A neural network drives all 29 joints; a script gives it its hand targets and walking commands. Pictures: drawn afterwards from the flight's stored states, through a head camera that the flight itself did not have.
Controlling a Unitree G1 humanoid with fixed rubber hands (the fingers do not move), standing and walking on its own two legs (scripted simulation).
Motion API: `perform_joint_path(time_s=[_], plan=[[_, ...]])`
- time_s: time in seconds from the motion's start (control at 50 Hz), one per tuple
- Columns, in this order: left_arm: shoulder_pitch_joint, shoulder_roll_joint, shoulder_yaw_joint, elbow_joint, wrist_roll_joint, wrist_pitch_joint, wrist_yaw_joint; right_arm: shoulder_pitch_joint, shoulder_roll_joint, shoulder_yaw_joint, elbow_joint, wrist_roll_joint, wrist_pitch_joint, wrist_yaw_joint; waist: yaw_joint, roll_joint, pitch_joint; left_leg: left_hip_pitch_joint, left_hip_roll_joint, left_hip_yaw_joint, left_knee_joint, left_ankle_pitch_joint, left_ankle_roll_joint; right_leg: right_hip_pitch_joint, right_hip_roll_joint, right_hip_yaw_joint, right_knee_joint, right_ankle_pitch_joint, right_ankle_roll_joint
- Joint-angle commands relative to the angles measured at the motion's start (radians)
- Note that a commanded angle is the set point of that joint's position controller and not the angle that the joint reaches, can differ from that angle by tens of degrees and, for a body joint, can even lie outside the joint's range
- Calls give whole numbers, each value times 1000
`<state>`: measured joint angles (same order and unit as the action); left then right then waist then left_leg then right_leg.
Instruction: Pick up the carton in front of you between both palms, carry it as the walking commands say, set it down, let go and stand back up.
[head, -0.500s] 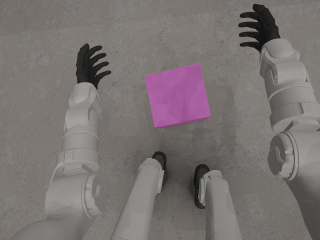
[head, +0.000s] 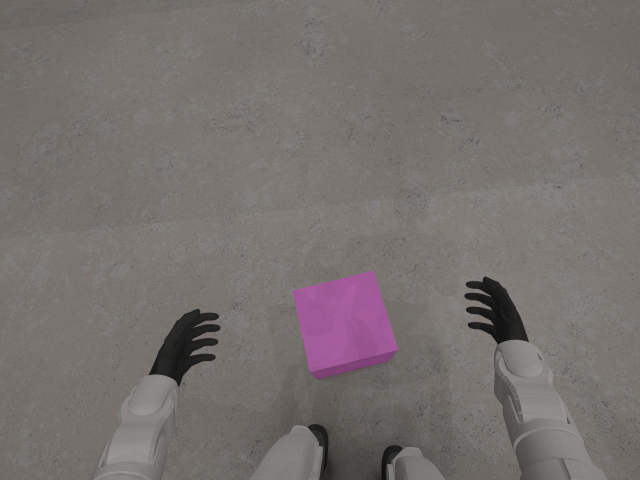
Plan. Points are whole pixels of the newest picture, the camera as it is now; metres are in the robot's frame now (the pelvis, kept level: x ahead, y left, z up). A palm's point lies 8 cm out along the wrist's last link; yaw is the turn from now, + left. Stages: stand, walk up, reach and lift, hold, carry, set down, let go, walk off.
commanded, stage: let go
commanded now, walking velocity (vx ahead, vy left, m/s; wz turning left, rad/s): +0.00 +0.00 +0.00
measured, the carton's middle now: (343, 328) +0.41 +0.04 -0.62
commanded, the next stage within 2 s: stand in 0.84 s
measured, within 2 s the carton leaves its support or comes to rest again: neither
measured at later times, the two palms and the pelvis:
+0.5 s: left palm (183, 412) +0.18 +0.20 -0.04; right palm (624, 458) +0.19 -0.27 -0.03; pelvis +0.03 -0.04 +0.03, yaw +1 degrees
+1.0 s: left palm (132, 423) +0.17 +0.26 -0.05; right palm out of the picture +0.16 -0.27 -0.04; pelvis +0.02 -0.01 +0.03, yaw +1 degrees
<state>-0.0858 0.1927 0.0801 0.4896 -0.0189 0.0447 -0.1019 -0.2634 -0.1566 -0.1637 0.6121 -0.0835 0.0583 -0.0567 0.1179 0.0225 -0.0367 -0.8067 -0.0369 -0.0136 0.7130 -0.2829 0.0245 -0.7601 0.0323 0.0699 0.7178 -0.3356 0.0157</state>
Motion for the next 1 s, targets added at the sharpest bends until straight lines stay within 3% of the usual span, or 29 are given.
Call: perform_joint_path(time_s=[0.0,0.08,0.22,0.28,0.36,0.44,0.54,0.56,0.6,0.72,0.82,0.84,0.86,0.92,0.94,0.98], plan=[[126,68,-29,-150,-24,-38,23,89,-97,-2,-98,18,-53,16,-25,40,-431,713,39,-67,-72,610,-68,87,45,-56,-133,182,-22],[222,79,-39,-180,-28,-49,35,212,-102,24,-123,28,-73,28,-49,20,-342,741,31,-65,-122,655,-73,229,38,-43,-203,265,-18],[287,109,-29,-153,-20,-36,28,348,-108,69,-190,43,-61,55,-81,-90,-150,674,-2,-26,-247,424,-55,506,-1,-22,-294,379,2],[289,122,-23,-139,-7,-19,24,403,-111,83,-218,59,-40,70,-95,-95,-100,675,-11,-10,-274,352,-44,567,-8,-17,-315,403,9],[305,128,-14,-135,13,6,25,452,-116,103,-249,87,-13,91,-95,-58,-47,700,-20,3,-291,316,-39,612,-16,-14,-334,418,14],[297,132,-6,-142,29,32,30,457,-122,116,-271,103,13,112,-92,-23,21,721,-24,11,-301,266,-38,617,-21,-16,-356,366,13],[269,134,5,-151,45,67,27,426,-128,112,-288,93,44,119,-94,-34,94,755,-25,16,-295,187,-36,574,-32,-17,-377,250,6],[244,164,-4,-200,58,117,49,465,-120,114,-245,104,17,98,-117,-24,51,728,-42,21,-269,164,-33,619,-34,-15,-346,323,4],[250,158,-6,-200,53,140,62,468,-130,119,-241,97,19,87,-115,-49,60,716,-40,19,-264,147,-31,623,-36,-18,-330,340,12],[228,141,-13,-210,45,179,73,430,-145,109,-255,79,37,83,-120,-67,104,702,-33,12,-268,119,-33,611,-26,-37,-334,251,6],[215,129,-22,-208,39,199,78,435,-152,100,-243,76,57,92,-127,-47,112,701,-23,5,-283,110,-35,622,-15,-52,-332,196,-3],[207,247,13,-85,47,106,114,456,-259,77,-107,38,17,54,-105,-160,113,571,52,-55,-260,79,-39,505,-48,1,-315,13,2],[228,250,15,-60,51,63,121,471,-272,70,-93,28,-2,44,-109,-120,101,587,61,-72,-267,20,-28,496,-56,18,-323,-63,-4],[226,227,3,-25,65,3,115,432,-284,72,-65,23,-38,41,-116,-15,87,517,87,-120,-322,-139,-7,505,-51,37,-286,-81,-20],[227,217,2,-4,65,-10,110,421,-278,74,-50,27,-47,42,-113,28,66,515,97,-133,-340,-114,-1,538,-52,33,-266,-12,-21],[235,222,3,28,63,-27,103,400,-278,75,-31,34,-57,44,-105,37,17,526,109,-135,-332,-15,3,586,-59,32,-253,76,-18]])
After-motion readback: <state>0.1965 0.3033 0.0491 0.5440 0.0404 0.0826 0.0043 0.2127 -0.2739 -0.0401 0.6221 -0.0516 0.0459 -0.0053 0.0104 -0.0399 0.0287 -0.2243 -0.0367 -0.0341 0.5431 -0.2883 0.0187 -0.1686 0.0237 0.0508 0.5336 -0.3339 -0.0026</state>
